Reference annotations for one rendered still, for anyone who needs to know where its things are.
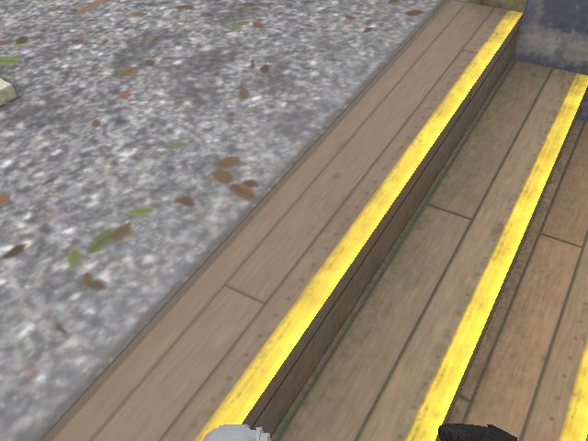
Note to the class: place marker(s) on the stairs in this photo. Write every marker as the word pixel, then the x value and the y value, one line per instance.
pixel 468 304

